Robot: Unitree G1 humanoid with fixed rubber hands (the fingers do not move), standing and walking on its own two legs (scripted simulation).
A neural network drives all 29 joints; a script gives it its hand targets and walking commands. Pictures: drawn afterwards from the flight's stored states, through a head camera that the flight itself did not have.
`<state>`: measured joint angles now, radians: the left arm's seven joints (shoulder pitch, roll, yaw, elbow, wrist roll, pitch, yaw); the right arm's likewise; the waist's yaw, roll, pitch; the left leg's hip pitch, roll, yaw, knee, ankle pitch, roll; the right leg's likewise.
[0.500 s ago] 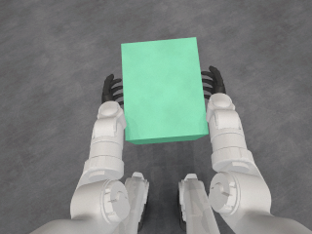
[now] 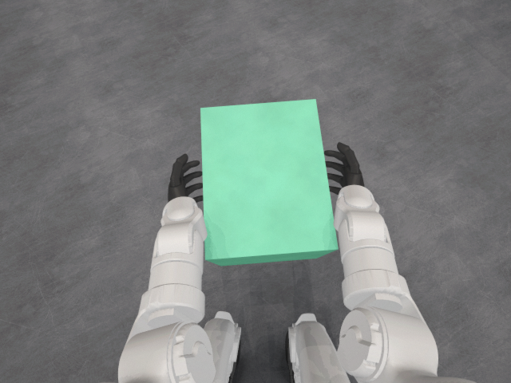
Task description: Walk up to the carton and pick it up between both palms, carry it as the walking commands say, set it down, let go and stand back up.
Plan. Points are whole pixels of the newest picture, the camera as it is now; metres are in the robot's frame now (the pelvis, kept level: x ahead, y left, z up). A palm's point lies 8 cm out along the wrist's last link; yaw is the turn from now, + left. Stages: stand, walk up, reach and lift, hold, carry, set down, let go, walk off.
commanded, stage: reach and lift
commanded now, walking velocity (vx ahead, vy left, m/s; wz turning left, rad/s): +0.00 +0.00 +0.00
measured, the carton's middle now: (263, 190) +0.44 +0.02 -0.10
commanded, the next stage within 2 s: none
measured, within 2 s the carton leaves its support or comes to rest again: neither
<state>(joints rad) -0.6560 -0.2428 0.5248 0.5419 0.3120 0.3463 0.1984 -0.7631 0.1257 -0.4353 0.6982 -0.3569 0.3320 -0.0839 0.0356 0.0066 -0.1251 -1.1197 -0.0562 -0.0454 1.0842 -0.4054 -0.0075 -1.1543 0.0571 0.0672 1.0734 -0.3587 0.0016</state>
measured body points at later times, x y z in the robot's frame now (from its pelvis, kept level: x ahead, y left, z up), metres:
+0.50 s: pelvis +0.01 -0.01 +0.06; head +0.13 -0.01 +0.49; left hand +0.37 +0.15 +0.03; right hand +0.41 -0.13 +0.03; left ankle +0.05 +0.12 -0.65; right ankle +0.07 -0.11 -0.65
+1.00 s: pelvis +0.03 -0.01 +0.09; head +0.05 -0.02 +0.54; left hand +0.36 +0.15 +0.11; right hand +0.38 -0.13 +0.10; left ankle +0.05 +0.12 -0.65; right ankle +0.07 -0.11 -0.65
